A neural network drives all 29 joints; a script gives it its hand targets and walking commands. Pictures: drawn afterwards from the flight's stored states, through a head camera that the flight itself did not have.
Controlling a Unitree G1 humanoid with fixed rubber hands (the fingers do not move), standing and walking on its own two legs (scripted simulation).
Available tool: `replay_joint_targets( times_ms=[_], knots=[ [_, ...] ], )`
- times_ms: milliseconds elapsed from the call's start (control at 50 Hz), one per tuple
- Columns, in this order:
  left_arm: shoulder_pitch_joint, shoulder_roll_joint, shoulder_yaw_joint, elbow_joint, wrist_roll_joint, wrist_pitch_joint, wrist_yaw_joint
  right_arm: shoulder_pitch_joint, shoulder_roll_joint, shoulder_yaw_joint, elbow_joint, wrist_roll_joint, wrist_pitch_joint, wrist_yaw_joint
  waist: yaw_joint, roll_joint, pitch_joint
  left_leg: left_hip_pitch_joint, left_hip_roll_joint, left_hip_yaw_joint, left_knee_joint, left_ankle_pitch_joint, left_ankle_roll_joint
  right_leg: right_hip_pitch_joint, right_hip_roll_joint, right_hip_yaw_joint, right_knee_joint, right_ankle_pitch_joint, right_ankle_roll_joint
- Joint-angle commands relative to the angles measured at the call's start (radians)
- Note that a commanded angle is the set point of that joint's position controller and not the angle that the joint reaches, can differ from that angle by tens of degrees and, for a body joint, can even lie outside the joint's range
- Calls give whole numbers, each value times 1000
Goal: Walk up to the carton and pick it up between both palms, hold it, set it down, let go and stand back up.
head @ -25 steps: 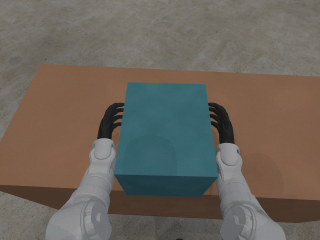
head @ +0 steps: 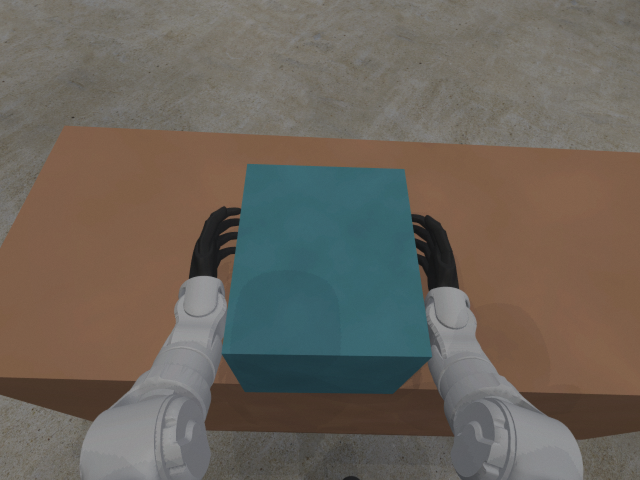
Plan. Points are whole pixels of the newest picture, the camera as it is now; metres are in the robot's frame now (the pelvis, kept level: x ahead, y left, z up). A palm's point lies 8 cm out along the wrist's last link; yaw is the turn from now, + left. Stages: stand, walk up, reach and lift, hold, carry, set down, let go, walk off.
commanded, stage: set down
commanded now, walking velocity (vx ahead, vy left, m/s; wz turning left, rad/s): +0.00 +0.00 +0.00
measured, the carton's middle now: (322, 283) +0.39 -0.02 -0.04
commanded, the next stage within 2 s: none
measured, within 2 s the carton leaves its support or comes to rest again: neither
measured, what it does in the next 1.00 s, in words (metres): shifts its weight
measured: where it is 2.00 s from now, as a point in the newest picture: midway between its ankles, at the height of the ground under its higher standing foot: outside the picture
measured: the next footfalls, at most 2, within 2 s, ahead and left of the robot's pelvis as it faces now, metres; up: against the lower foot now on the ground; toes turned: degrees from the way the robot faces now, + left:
none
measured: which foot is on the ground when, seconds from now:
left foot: down 0.00-1.00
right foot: down 0.00-1.00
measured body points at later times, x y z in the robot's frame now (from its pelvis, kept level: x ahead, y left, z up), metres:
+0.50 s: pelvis -0.03 +0.00 -0.05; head +0.08 -0.01 +0.39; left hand +0.43 +0.19 -0.01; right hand +0.42 -0.26 +0.00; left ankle -0.04 +0.13 -0.74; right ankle +0.02 -0.11 -0.74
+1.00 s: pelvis -0.05 -0.02 -0.03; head +0.01 -0.01 +0.42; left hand +0.43 +0.18 +0.09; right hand +0.42 -0.24 +0.11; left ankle -0.04 +0.13 -0.74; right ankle +0.02 -0.11 -0.74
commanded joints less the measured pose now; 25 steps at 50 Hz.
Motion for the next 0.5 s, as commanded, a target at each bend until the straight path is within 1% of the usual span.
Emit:
replay_joint_targets(
  times_ms=[0, 40, 80, 120, 160, 200, 280, 320, 360, 420, 480],
  knots=[
    [-471, 71, -191, -10, -185, -61, 37, -408, -79, 241, 14, 197, -24, -18, 14, 62, -662, -66, -25, 72, 83, 270, -68, 439, 26, -5, 174, 369, 6],
    [-488, 104, -228, 67, -236, -88, 39, -440, -137, 298, 43, 284, -37, -21, 19, 70, -743, -51, -27, 65, 146, 355, -89, 419, 32, -5, 210, 426, 4],
    [-495, 140, -256, 149, -289, -113, 32, -462, -196, 352, 86, 362, -53, -23, 22, 62, -786, -66, -30, 59, 197, 416, -99, 408, 32, 2, 245, 486, 6],
    [-502, 175, -281, 213, -330, -132, 22, -481, -246, 397, 143, 426, -69, -22, 14, 38, -794, -108, -33, 56, 225, 441, -101, 412, 29, 8, 277, 541, 10],
    [-503, 208, -300, 265, -361, -144, 12, -493, -292, 441, 207, 487, -83, -18, 5, 21, -779, -134, -34, 53, 239, 446, -100, 395, 30, 8, 302, 561, 15],
    [-510, 231, -328, 308, -397, -153, 3, -505, -338, 482, 265, 545, -92, -8, -2, 19, -752, -115, -32, 45, 256, 455, -104, 321, 39, -5, 315, 525, 18],
    [-566, 262, -414, 351, -493, -169, -14, -547, -423, 554, 331, 647, -92, 23, -3, 45, -728, -22, -20, 27, 312, 477, -122, 76, 60, -44, 323, 345, 15],
    [-604, 280, -469, 352, -549, -176, -22, -575, -453, 593, 329, 695, -82, 44, 3, 55, -732, -21, -18, 24, 335, 450, -122, -12, 63, -55, 335, 265, 10],
    [-648, 296, -529, 330, -607, -177, -30, -604, -473, 632, 294, 743, -64, 66, 11, 63, -756, -36, -18, 26, 356, 413, -118, -68, 62, -59, 353, 212, 8],
    [-697, 316, -611, 262, -688, -157, -41, -634, -486, 682, 207, 803, -20, 104, 25, 64, -825, -65, -19, 29, 384, 368, -103, -98, 57, -55, 378, 182, 13],
    [-719, 330, -655, 178, -749, -116, -56, -648, -483, 709, 106, 832, 41, 129, 33, 50, -907, -110, -29, 34, 403, 322, -80, -65, 50, -37, 388, 183, 19]
  ],
)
